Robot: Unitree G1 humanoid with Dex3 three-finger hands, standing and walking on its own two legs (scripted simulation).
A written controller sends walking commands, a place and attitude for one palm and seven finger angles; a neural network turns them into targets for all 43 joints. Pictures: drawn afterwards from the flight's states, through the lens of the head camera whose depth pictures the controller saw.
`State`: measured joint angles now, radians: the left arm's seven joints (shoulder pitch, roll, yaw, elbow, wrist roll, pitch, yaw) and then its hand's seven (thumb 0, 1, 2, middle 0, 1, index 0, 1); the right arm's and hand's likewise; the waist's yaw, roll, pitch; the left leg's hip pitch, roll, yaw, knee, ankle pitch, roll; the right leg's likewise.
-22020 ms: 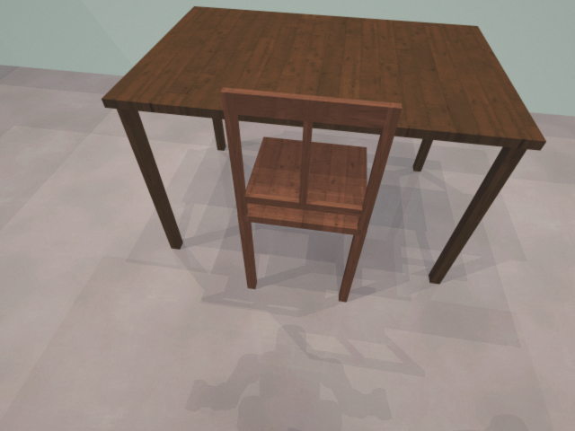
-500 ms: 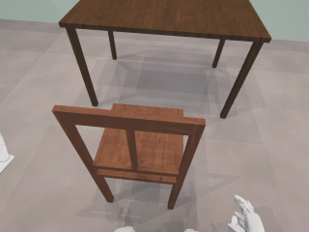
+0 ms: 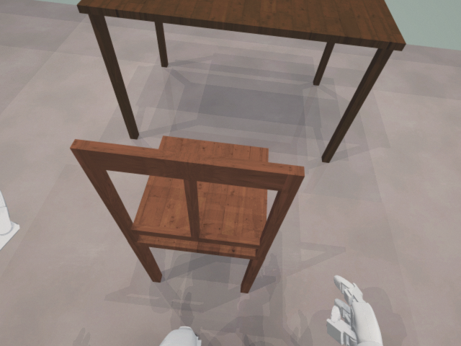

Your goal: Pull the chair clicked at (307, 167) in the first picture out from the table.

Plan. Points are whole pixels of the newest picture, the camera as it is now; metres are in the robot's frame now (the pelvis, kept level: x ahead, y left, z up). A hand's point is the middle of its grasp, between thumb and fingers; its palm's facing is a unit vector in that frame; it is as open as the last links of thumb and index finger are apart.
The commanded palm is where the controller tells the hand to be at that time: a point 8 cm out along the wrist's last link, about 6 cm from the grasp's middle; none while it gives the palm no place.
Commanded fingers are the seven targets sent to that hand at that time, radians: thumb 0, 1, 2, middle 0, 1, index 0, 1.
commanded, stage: step back with the hand held close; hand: left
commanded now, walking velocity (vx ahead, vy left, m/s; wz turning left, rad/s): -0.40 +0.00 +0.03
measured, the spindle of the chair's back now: (193, 210) +0.39 +0.12 -0.10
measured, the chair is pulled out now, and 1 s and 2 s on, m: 0.62 0.62 0.62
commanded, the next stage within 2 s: stop stepping back and stand still in 0.26 s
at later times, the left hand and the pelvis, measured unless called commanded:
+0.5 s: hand out of the picture +0.11 +0.24 +0.18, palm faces +0.37 -0.80 -0.47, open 7.4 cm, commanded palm +0.05 +0.28 +0.19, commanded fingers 0.00 0.90 0.90 -0.20 -0.30 -0.20 -0.30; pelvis -0.09 -0.01 +0.01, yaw +0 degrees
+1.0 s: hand out of the picture +0.05 +0.25 +0.18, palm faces +0.43 -0.77 -0.47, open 7.4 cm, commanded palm -0.01 +0.28 +0.19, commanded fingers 0.00 0.90 0.90 -0.20 -0.30 -0.20 -0.30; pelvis -0.14 -0.02 +0.01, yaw +1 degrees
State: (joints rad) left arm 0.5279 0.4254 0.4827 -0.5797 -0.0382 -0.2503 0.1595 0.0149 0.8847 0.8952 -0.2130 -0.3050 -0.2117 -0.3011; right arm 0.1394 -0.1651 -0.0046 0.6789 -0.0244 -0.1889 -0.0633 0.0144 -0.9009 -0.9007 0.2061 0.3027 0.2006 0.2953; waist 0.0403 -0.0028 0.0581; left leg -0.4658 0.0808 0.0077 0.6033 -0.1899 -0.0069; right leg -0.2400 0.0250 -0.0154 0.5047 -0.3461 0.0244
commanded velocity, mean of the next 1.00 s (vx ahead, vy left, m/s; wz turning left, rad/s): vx -0.04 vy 0.01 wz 0.01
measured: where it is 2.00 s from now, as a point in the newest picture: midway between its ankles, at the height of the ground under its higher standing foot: outside the picture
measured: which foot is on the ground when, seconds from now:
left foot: down 0.00-0.10, up 0.12-0.28, down 0.30-1.00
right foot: down 0.00-0.32, up 0.34-0.52, down 0.54-1.00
